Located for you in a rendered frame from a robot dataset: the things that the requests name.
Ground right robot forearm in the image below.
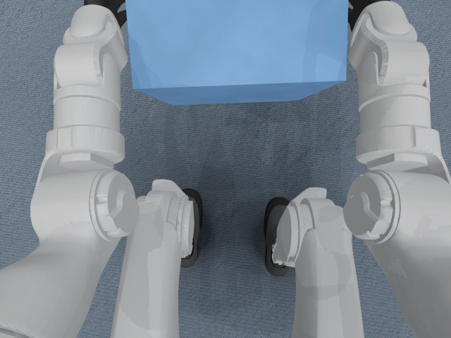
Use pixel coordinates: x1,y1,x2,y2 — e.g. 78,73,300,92
348,1,451,186

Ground left robot forearm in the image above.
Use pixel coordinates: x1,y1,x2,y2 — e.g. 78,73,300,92
30,4,128,226

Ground robot left upper arm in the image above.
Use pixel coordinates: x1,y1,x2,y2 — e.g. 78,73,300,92
0,168,140,338

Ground carton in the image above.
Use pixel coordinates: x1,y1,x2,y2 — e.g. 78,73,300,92
125,0,348,106

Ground left robot thigh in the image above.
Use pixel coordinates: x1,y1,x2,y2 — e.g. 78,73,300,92
110,190,194,338

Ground robot right shin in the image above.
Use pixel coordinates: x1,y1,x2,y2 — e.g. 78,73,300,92
272,187,352,268

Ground robot right upper arm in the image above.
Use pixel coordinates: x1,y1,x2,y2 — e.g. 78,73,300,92
342,170,451,338

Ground left robot hand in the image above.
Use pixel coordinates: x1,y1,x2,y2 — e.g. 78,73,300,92
84,0,127,28

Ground right robot hand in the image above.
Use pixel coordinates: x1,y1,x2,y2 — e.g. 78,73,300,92
348,0,390,31

